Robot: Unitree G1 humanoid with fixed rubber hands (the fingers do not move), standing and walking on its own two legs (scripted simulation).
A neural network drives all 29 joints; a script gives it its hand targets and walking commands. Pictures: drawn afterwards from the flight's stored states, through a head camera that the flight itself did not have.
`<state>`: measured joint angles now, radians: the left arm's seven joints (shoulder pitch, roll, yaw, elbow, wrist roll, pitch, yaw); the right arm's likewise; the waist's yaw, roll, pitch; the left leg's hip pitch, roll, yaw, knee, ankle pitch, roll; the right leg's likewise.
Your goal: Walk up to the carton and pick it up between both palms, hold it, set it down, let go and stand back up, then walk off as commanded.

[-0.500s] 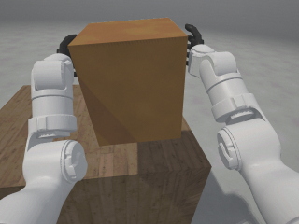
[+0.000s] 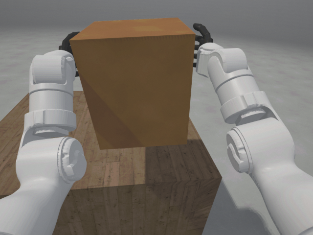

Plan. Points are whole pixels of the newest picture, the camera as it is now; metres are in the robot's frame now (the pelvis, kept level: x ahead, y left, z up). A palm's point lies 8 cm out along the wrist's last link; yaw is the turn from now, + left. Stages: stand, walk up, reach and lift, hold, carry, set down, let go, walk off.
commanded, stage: hold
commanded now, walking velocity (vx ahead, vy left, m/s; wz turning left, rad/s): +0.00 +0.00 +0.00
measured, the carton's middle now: (139, 81) +0.38 +0.01 +0.30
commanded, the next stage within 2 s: none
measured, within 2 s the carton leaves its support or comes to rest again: neither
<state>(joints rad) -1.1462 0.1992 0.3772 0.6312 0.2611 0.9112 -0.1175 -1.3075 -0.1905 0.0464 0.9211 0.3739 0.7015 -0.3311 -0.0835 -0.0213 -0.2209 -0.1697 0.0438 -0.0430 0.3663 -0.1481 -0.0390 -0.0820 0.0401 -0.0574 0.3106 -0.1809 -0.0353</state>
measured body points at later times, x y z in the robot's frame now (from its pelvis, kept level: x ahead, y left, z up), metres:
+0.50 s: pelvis +0.00 +0.01 +0.00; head -0.10 +0.04 +0.44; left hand +0.39 +0.17 +0.34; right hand +0.37 -0.13 +0.37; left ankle +0.03 +0.14 -0.75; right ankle +0.00 -0.09 -0.75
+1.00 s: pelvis +0.00 +0.01 +0.00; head -0.10 +0.03 +0.44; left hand +0.39 +0.17 +0.33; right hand +0.37 -0.13 +0.37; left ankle +0.04 +0.14 -0.75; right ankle +0.00 -0.10 -0.75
